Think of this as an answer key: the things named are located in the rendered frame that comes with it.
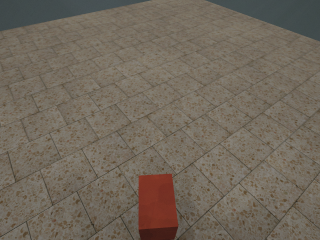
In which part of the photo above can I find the carton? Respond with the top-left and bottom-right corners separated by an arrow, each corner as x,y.
138,173 -> 179,240

